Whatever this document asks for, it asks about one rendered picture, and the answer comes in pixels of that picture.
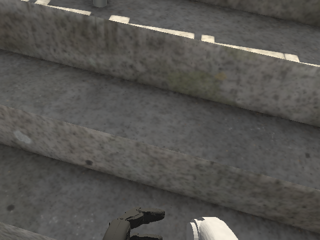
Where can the right robot thigh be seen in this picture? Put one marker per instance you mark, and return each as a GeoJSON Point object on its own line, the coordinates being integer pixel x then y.
{"type": "Point", "coordinates": [208, 228]}

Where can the left robot hand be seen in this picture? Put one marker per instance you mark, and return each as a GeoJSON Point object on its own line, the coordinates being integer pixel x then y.
{"type": "Point", "coordinates": [119, 229]}

